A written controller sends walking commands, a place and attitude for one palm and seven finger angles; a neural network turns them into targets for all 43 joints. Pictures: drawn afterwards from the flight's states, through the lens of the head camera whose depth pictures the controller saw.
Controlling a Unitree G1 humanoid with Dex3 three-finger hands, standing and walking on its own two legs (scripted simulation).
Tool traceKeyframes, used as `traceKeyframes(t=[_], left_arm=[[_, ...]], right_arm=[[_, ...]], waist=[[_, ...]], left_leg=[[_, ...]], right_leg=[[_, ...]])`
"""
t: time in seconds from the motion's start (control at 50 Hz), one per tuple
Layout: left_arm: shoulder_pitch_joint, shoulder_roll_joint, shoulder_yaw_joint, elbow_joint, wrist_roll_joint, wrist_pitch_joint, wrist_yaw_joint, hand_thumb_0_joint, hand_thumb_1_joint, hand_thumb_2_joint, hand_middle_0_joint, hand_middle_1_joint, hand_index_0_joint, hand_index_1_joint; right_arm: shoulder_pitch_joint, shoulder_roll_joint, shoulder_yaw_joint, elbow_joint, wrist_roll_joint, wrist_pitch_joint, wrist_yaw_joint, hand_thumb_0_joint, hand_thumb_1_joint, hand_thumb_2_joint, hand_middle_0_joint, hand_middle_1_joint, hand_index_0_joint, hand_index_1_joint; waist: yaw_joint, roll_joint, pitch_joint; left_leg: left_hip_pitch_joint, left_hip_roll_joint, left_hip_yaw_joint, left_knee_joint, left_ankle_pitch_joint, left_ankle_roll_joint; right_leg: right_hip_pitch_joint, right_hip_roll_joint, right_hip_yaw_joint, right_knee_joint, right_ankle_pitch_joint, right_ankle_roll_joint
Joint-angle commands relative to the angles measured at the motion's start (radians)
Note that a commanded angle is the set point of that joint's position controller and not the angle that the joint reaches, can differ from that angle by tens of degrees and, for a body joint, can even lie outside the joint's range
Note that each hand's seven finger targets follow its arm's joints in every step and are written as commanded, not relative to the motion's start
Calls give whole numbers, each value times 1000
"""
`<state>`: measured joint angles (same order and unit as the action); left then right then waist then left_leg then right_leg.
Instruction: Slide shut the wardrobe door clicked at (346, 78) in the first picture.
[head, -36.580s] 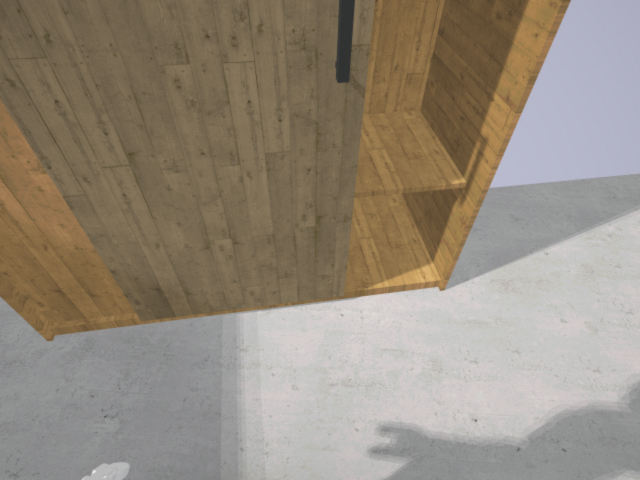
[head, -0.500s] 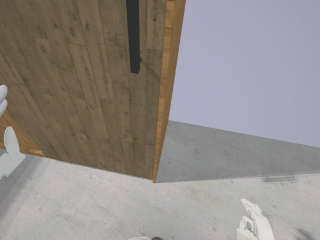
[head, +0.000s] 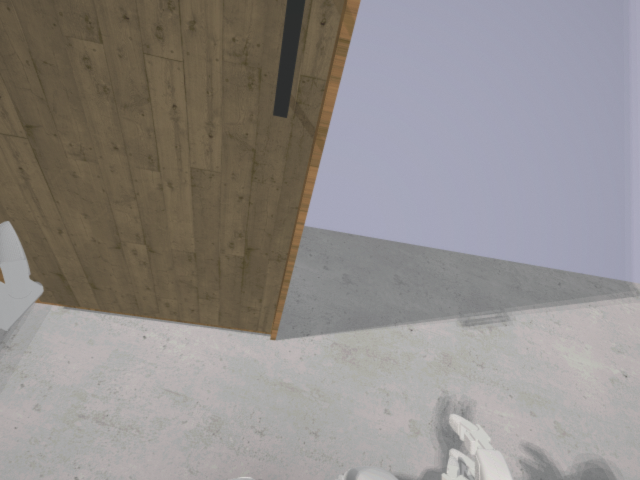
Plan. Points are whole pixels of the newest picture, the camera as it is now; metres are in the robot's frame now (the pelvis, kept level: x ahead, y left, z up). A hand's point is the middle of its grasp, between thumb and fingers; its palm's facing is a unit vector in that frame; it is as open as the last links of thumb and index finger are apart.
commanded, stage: stop stepping back and stand still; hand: left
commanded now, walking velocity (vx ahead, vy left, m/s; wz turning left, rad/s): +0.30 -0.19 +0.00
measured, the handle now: (292, 32) +0.64 +0.12 +0.24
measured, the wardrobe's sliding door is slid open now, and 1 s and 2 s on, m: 0.00 0.00 0.00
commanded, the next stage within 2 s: let the arm hang, fingers relaxed in 1.52 s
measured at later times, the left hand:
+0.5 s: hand out of the picture +0.13 +0.30 +0.18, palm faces +0.29 -0.89 -0.35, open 7.4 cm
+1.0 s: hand out of the picture +0.10 +0.34 +0.18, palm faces +0.36 -0.82 -0.44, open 7.4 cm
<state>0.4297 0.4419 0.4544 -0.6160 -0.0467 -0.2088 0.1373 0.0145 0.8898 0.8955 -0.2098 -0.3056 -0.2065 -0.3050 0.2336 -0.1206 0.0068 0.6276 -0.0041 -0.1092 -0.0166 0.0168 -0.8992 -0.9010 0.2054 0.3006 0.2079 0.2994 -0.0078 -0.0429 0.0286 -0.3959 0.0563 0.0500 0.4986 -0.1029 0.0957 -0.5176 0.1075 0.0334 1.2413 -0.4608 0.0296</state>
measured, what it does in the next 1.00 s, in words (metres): walks backwards: right foot, then left foot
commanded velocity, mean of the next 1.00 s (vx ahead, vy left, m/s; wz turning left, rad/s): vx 0.13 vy -0.10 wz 0.00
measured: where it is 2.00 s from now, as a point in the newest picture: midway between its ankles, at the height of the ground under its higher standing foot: outside the picture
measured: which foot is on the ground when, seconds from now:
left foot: down 0.00-0.14, up 0.16-0.28, down 0.30-0.58, up 0.60-0.80, down 0.82-1.00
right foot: up 0.00-0.18, down 0.20-0.32, up 0.34-0.58, down 0.60-1.00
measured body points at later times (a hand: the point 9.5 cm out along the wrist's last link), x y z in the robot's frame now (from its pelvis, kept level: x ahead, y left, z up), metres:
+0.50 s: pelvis -0.11 +0.07 +0.00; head -0.12 +0.12 +0.44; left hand +0.11 +0.35 +0.19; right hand -0.02 -0.15 -0.08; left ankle -0.03 +0.15 -0.74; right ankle -0.12 -0.04 -0.70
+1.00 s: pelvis -0.12 +0.10 -0.01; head -0.12 +0.12 +0.44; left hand +0.07 +0.38 +0.20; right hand +0.04 -0.13 -0.08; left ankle -0.08 +0.24 -0.74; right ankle -0.10 +0.01 -0.74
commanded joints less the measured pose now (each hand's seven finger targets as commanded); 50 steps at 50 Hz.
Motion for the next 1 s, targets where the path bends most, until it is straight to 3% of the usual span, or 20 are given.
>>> traceKeyframes(t=[0.0,0.08,0.12,0.16,0.18,0.22,0.24,0.28,0.3,0.32,0.4,0.5,0.54,0.58,0.74,0.76,0.8,0.82,0.94,0.98], left_arm=[[53,163,71,-320,-12,-27,12,0,900,900,-200,-300,-200,-300],[117,178,68,-219,-16,13,24,0,900,900,-200,-300,-200,-300],[163,197,75,-179,-15,17,21,0,900,900,-200,-300,-200,-300],[55,233,120,-224,-29,15,3,0,900,900,-200,-300,-200,-300],[-39,337,233,-262,-42,-8,12,0,900,900,-200,-300,-200,-300],[-151,324,222,-25,-21,-30,34,0,900,900,-200,-300,-200,-300],[-208,121,33,15,-11,5,18,0,900,900,-200,-300,-200,-300],[-166,162,67,-55,0,18,31,0,900,900,-200,-300,-200,-300],[-146,184,85,-94,-12,3,23,0,900,900,-200,-300,-200,-300],[-183,193,68,-152,-10,-30,15,0,900,900,-200,-300,-200,-300],[-45,232,122,-271,-11,-54,3,0,900,900,-200,-300,-200,-300],[229,181,126,-197,6,-27,15,0,900,900,-200,-300,-200,-300],[193,186,137,-138,12,-6,17,0,900,900,-200,-300,-200,-300],[42,200,145,-127,-8,-7,17,0,900,900,-200,-300,-200,-300],[-166,70,-48,5,23,-7,34,0,900,900,-200,-300,-200,-300],[-193,75,-58,-52,20,-17,39,0,900,900,-200,-300,-200,-300],[-223,125,-25,-166,25,-41,46,0,900,900,-200,-300,-200,-300],[-217,167,20,-206,28,-52,45,0,900,900,-200,-300,-200,-300],[137,192,143,-202,11,-40,40,0,900,900,-200,-300,-200,-300],[138,190,152,-124,7,-24,37,0,900,900,-200,-300,-200,-300]], right_arm=[[-114,-189,-73,-154,9,-49,-15,0,-900,-900,200,300,200,300],[-58,-170,-91,-133,-12,-58,-26,0,-900,-900,200,300,200,300],[22,-176,-88,-101,36,-41,-12,0,-900,-900,200,300,200,300],[-50,-172,-81,-97,34,-22,-14,0,-900,-900,200,300,200,300],[-110,-156,-44,-153,29,-33,-16,0,-900,-900,200,300,200,300],[-68,-169,-12,-114,-10,-34,-19,0,-900,-900,200,300,200,300],[-109,-231,-76,-109,12,-25,-22,0,-900,-900,200,300,200,300],[-125,-264,-79,-124,26,-17,-57,0,-900,-900,200,300,200,300],[-143,-268,-76,-152,14,-25,-59,0,-900,-900,200,300,200,300],[-136,-218,-45,-153,-2,-39,-45,0,-900,-900,200,300,200,300],[-135,-190,-39,-146,-19,-65,-17,0,-900,-900,200,300,200,300],[-122,-201,-50,-174,-17,-20,-17,0,-900,-900,200,300,200,300],[-90,-179,-55,-149,-4,1,-23,0,-900,-900,200,300,200,300],[-98,-198,-72,-143,17,12,-43,0,-900,-900,200,300,200,300],[-115,-197,-51,-94,-2,-31,-93,0,-900,-900,200,300,200,300],[-100,-212,-56,-107,0,-47,-95,0,-900,-900,200,300,200,300],[-110,-236,-59,-146,8,-62,-88,0,-900,-900,200,300,200,300],[-114,-218,-60,-149,3,-68,-78,0,-900,-900,200,300,200,300],[-110,-192,-53,-175,9,-47,-27,0,-900,-900,200,300,200,300],[-114,-182,-68,-190,9,-20,-22,0,-900,-900,200,300,200,300]], waist=[[41,374,-202],[65,475,-191],[42,-137,-244],[-27,-170,-161],[-18,-144,-95],[-61,-71,-52],[-20,-249,32],[-25,196,66],[-4,531,57],[-18,578,91],[15,198,-55],[28,339,-119],[24,72,-124],[-3,-175,-39],[-18,53,1],[-19,117,-24],[-9,379,-20],[-3,274,-5],[21,273,-83],[19,-64,-52]], left_leg=[[247,106,-219,-502,-584,-285],[145,-71,56,-462,-259,-465],[283,-113,-5,408,-291,-255],[-36,-82,-198,922,-414,90],[-218,-25,-208,949,-419,22],[-131,24,-53,520,-327,-97],[-51,64,-112,314,-171,-84],[205,41,-209,-3,-116,-38],[198,171,-444,-206,-163,-29],[63,228,-662,-331,-287,3],[-26,188,-490,-389,-539,-30],[-271,76,-176,-253,-654,-60],[-236,-12,-46,133,-461,-73],[-352,-47,-62,686,-330,-94],[204,-32,58,48,-241,-62],[248,-12,5,-40,-239,-50],[288,260,-493,-246,-256,62],[225,294,-531,-306,-264,97],[-83,120,-113,-94,-379,-28],[-206,-37,6,318,-425,-88]], right_leg=[[73,50,-141,-196,-36,-14],[500,118,-316,-754,-243,-86],[272,-221,-55,-932,148,-225],[208,-366,-67,-915,386,-259],[300,-465,70,-909,491,-296],[300,-410,-70,-824,439,-122],[230,-399,33,-759,402,-183],[27,-207,-66,-486,158,-94],[-12,-95,-140,-291,-111,-42],[20,-57,-35,-186,-173,-49],[221,-82,-28,-275,9,-48],[628,-2,-189,-653,-86,-88],[591,-136,-33,-893,-44,-151],[378,-473,449,-1110,-84,-311],[82,-281,11,-863,-183,-161],[111,-238,-31,-730,-76,-127],[-31,-101,-110,-413,-66,-33],[0,-91,-64,-334,-62,-32],[471,-103,-91,-755,105,-44],[413,-302,296,-982,-79,-158]])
